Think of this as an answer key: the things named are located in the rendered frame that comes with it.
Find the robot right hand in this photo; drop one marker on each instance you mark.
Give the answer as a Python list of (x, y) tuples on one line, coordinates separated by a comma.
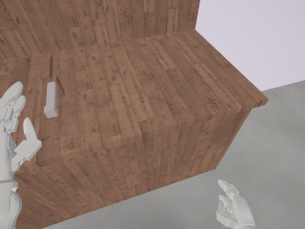
[(238, 212)]

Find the tap lever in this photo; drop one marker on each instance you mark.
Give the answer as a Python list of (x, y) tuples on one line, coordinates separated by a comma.
[(51, 99)]

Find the counter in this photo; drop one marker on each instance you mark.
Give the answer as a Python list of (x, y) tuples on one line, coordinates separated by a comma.
[(143, 100)]

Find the robot left hand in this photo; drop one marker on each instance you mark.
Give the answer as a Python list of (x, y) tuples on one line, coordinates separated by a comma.
[(11, 106)]

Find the left robot forearm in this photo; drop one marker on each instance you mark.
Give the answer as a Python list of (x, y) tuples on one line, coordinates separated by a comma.
[(10, 204)]

